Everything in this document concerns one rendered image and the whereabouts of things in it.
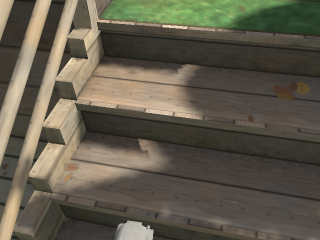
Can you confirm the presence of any left robot thigh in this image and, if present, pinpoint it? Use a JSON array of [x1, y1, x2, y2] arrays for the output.
[[114, 220, 154, 240]]

